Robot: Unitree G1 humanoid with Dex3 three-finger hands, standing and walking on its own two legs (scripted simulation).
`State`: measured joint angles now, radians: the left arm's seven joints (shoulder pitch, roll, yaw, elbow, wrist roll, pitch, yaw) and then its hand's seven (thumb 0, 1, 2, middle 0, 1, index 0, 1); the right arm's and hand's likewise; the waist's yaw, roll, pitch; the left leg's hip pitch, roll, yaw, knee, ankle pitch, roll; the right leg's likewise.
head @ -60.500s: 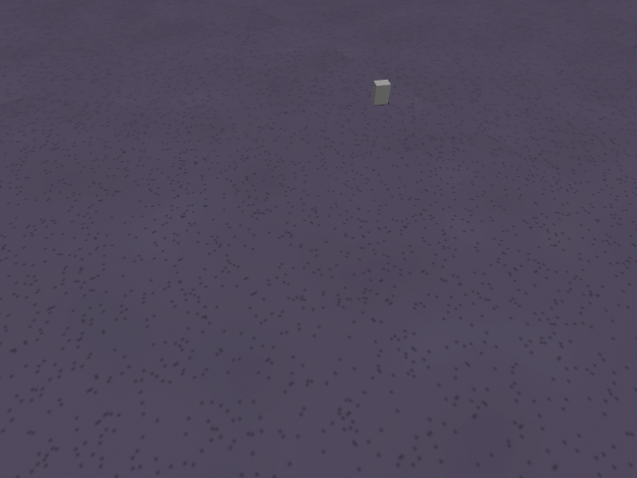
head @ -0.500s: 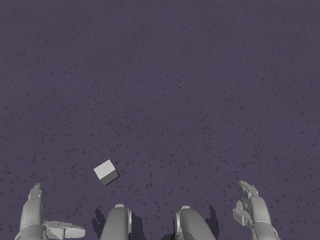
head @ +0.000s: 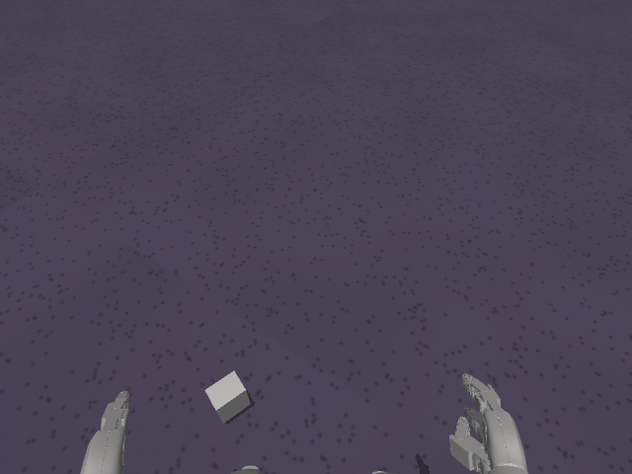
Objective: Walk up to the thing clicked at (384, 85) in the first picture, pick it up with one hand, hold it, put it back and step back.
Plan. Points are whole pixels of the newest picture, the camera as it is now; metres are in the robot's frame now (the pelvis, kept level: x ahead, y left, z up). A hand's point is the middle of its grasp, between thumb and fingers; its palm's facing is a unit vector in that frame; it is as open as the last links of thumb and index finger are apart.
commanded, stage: home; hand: left
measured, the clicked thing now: (228, 397) +0.42 +0.22 -0.65
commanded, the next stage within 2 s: stand in 1.50 s
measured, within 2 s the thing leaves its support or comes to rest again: neither
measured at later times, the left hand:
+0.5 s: hand (172, 472) +0.15 +0.17 -0.05, palm faces +0.10 -0.95 -0.30, open 17.4 cm
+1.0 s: hand (175, 464) +0.16 +0.17 -0.05, palm faces +0.11 -0.95 -0.29, open 17.7 cm
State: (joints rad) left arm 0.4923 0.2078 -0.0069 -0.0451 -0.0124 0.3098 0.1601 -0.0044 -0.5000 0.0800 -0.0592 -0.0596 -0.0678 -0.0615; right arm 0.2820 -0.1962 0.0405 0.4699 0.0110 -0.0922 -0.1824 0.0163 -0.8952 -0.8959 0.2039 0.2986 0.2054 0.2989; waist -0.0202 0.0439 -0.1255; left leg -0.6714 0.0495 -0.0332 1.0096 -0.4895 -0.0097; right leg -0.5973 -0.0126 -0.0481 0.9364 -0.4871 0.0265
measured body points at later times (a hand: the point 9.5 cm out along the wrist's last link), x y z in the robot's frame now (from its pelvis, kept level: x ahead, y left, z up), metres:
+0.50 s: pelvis -0.01 -0.02 +0.00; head +0.01 -0.02 +0.45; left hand +0.14 +0.22 -0.03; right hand +0.15 -0.25 -0.07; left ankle +0.01 +0.12 -0.68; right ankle -0.01 -0.14 -0.68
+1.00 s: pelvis -0.01 -0.02 +0.01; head +0.01 -0.02 +0.46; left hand +0.15 +0.22 -0.03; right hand +0.16 -0.26 -0.07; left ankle +0.01 +0.12 -0.68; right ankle -0.01 -0.14 -0.68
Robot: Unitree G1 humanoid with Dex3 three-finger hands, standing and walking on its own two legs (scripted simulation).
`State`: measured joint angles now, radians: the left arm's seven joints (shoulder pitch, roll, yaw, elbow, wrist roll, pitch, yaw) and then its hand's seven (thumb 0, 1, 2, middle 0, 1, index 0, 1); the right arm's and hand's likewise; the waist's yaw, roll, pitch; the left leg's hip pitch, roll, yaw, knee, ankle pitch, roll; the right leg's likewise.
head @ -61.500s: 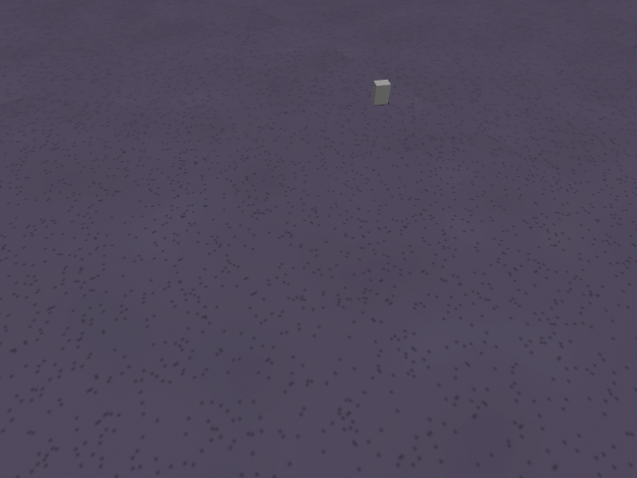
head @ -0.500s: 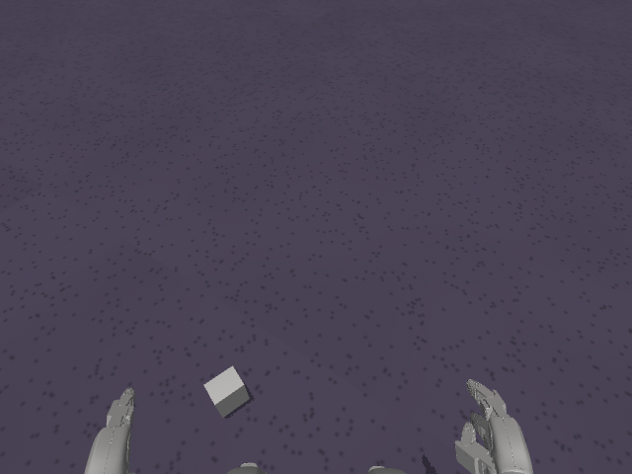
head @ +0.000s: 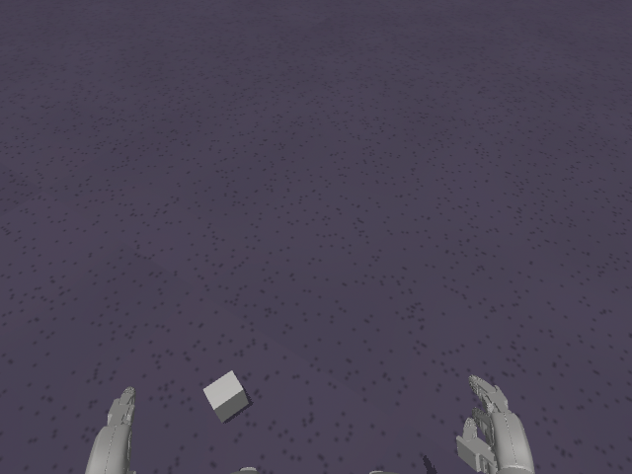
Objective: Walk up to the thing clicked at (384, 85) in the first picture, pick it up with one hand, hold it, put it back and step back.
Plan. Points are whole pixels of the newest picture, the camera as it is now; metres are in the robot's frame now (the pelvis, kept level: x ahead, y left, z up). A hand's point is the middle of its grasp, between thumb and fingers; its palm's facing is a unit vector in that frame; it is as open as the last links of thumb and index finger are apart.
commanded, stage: home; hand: left
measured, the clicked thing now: (226, 396) +0.43 +0.23 -0.66
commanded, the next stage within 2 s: stand in 0.50 s
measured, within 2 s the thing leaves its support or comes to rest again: neither
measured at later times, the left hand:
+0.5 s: hand (158, 458) +0.17 +0.19 -0.05, palm faces +0.11 -0.95 -0.29, open 17.6 cm
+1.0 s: hand (153, 472) +0.16 +0.20 -0.09, palm faces -0.02 -0.94 -0.34, open 10.6 cm
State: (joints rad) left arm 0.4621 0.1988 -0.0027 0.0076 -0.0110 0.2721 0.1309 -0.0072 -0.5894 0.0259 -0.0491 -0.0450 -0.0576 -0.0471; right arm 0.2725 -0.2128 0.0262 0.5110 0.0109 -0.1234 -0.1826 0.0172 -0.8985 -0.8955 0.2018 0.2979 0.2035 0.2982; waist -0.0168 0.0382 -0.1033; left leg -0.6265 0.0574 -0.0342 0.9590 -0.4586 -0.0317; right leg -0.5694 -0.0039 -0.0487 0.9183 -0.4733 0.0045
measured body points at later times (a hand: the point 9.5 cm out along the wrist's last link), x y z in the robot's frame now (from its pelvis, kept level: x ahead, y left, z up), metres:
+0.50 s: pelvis +0.00 +0.01 +0.00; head +0.02 +0.01 +0.45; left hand +0.16 +0.24 -0.03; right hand +0.16 -0.23 -0.07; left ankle +0.02 +0.14 -0.69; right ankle +0.00 -0.12 -0.69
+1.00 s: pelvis +0.00 +0.00 +0.01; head +0.02 +0.01 +0.46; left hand +0.16 +0.25 -0.06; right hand +0.15 -0.24 -0.09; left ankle +0.02 +0.14 -0.69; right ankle +0.00 -0.12 -0.69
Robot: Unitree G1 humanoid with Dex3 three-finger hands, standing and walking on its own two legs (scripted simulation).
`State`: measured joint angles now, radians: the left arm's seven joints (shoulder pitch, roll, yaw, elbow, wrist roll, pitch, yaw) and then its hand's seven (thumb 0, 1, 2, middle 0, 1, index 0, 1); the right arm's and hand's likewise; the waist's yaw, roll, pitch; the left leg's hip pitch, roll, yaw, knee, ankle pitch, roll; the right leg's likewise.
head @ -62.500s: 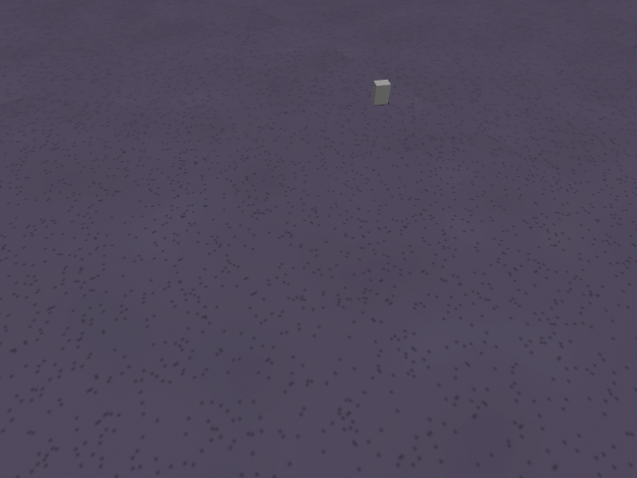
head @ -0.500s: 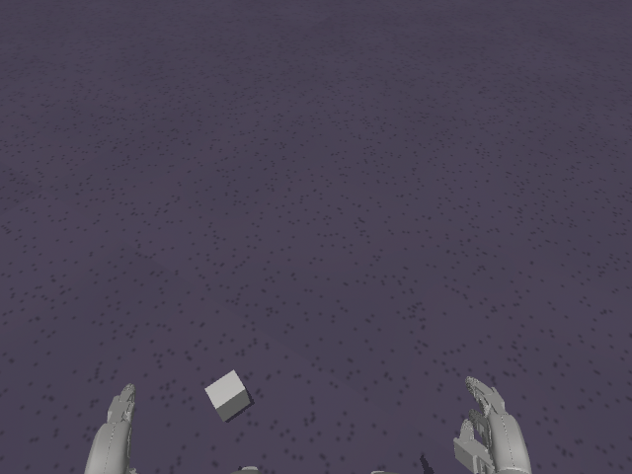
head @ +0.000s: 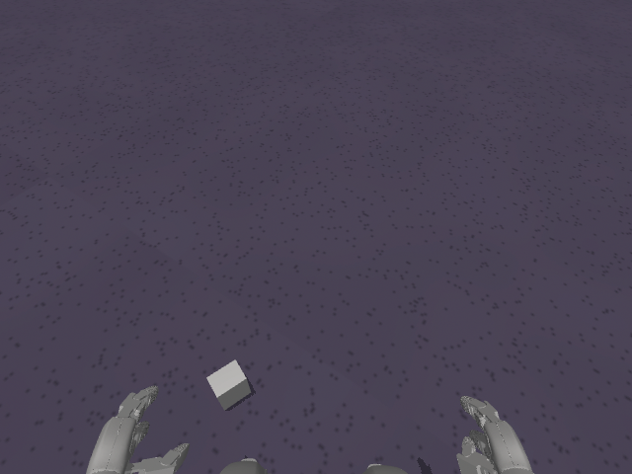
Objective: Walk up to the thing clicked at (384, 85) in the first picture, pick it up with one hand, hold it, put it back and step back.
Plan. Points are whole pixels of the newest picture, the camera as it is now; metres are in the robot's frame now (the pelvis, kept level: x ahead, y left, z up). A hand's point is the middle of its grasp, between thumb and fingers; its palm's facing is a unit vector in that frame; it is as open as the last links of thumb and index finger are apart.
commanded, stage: stand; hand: left
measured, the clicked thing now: (229, 385) +0.43 +0.23 -0.67
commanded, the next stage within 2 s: none
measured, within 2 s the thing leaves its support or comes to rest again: neither
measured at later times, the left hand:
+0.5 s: hand out of the picture +0.06 +0.25 -0.11, palm faces -0.02 -0.94 -0.34, open 7.4 cm
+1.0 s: hand out of the picture +0.04 +0.25 -0.11, palm faces -0.03 -0.94 -0.35, open 7.4 cm
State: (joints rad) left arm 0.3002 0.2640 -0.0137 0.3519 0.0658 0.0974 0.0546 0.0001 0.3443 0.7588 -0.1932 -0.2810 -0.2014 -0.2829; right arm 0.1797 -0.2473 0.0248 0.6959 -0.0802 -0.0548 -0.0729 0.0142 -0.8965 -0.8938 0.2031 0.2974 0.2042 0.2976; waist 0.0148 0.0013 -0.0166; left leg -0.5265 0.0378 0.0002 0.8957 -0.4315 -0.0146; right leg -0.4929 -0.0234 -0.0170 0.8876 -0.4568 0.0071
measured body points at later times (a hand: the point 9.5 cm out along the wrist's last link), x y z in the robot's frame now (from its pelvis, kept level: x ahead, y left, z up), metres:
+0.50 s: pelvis -0.01 +0.01 +0.04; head -0.01 +0.01 +0.49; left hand +0.06 +0.30 -0.09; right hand +0.06 -0.27 -0.10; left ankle +0.02 +0.13 -0.69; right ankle +0.00 -0.13 -0.69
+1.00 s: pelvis -0.01 +0.00 +0.05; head -0.01 -0.01 +0.50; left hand +0.04 +0.30 -0.08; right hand +0.04 -0.29 -0.09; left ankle +0.02 +0.13 -0.69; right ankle +0.00 -0.13 -0.69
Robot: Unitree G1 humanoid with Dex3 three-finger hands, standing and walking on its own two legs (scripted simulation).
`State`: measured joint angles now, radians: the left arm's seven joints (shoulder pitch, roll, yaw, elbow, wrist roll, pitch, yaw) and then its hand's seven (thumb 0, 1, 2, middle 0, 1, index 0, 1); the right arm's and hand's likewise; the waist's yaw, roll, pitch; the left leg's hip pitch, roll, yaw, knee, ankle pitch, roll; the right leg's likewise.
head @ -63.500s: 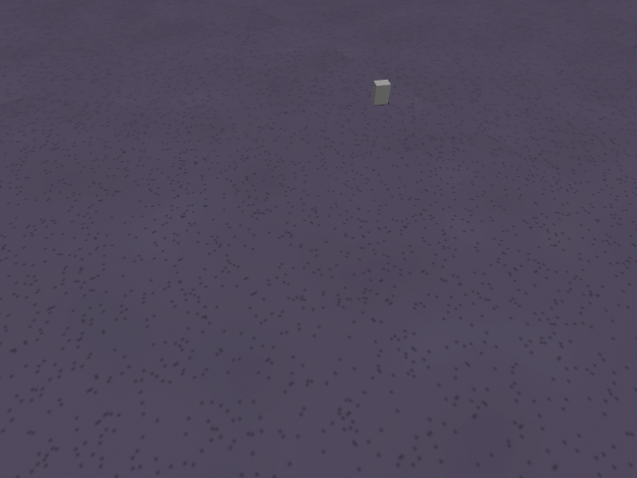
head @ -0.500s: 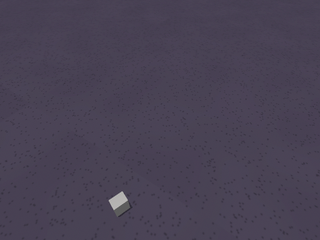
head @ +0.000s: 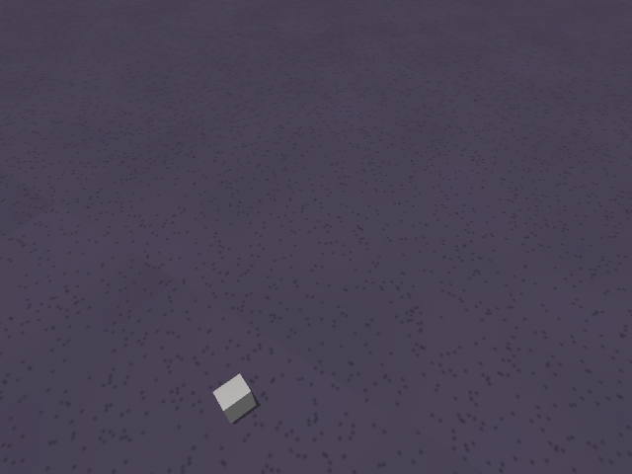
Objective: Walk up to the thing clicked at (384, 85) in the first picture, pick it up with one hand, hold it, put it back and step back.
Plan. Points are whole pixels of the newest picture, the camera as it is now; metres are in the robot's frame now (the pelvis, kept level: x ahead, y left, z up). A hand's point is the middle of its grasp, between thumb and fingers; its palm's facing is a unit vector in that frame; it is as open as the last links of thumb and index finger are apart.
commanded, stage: stand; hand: left
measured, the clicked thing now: (235, 398) +0.44 +0.24 -0.72
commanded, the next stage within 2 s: step back in 1.12 s
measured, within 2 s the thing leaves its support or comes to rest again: neither
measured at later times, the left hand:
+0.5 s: hand out of the picture +0.10 +0.25 -0.16, palm faces -0.03 -0.94 -0.34, open 7.4 cm
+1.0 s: hand out of the picture +0.10 +0.25 -0.16, palm faces -0.03 -0.94 -0.34, open 7.4 cm
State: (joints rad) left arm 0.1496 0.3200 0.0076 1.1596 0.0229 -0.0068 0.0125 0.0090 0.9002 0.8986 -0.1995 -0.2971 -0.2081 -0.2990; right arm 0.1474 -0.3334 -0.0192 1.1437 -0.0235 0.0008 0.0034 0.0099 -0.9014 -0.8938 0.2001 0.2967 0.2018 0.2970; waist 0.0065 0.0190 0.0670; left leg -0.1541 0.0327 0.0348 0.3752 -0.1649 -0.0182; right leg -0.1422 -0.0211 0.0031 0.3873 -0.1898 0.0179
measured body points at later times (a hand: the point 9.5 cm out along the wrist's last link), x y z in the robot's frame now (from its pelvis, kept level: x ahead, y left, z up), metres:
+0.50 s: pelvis +0.02 +0.00 +0.00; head +0.04 +0.00 +0.45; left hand +0.11 +0.30 -0.13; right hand +0.09 -0.29 -0.14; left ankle +0.03 +0.13 -0.74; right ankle +0.02 -0.13 -0.74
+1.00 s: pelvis +0.03 +0.00 +0.00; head +0.04 +0.00 +0.45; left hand +0.11 +0.30 -0.13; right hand +0.09 -0.30 -0.14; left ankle +0.03 +0.13 -0.74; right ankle +0.02 -0.13 -0.74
